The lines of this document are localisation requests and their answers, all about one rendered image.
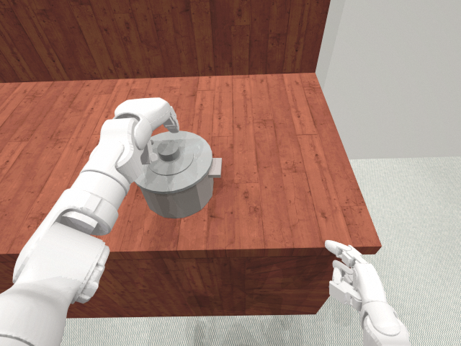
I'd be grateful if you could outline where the table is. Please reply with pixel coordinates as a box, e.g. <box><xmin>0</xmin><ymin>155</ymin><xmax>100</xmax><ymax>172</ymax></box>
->
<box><xmin>0</xmin><ymin>0</ymin><xmax>382</xmax><ymax>318</ymax></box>

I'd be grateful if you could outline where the robot left upper arm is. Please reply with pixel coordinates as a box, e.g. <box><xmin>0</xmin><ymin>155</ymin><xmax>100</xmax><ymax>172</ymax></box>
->
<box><xmin>0</xmin><ymin>222</ymin><xmax>110</xmax><ymax>346</ymax></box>

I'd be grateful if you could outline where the knob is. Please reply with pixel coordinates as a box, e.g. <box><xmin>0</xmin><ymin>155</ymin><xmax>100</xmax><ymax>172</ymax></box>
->
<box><xmin>157</xmin><ymin>141</ymin><xmax>180</xmax><ymax>161</ymax></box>

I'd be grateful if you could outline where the pot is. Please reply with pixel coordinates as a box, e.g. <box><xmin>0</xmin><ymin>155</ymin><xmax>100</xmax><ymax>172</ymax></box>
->
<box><xmin>140</xmin><ymin>158</ymin><xmax>222</xmax><ymax>218</ymax></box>

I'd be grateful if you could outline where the robot left hand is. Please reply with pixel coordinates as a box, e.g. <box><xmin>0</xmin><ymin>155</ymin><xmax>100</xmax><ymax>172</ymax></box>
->
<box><xmin>115</xmin><ymin>97</ymin><xmax>179</xmax><ymax>164</ymax></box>

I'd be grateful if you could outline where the left robot forearm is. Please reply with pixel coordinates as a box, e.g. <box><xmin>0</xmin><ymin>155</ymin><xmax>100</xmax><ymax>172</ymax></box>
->
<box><xmin>13</xmin><ymin>110</ymin><xmax>152</xmax><ymax>283</ymax></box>

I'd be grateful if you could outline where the robot right hand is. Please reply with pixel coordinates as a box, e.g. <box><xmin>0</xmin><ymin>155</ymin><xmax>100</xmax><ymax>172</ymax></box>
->
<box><xmin>325</xmin><ymin>240</ymin><xmax>388</xmax><ymax>315</ymax></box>

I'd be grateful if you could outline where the right robot forearm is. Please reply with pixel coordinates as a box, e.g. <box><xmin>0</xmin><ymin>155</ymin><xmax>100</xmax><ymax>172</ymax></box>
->
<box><xmin>360</xmin><ymin>301</ymin><xmax>411</xmax><ymax>346</ymax></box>

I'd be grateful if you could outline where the lid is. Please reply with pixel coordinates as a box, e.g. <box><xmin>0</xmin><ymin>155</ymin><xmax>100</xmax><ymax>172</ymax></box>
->
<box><xmin>134</xmin><ymin>131</ymin><xmax>212</xmax><ymax>194</ymax></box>

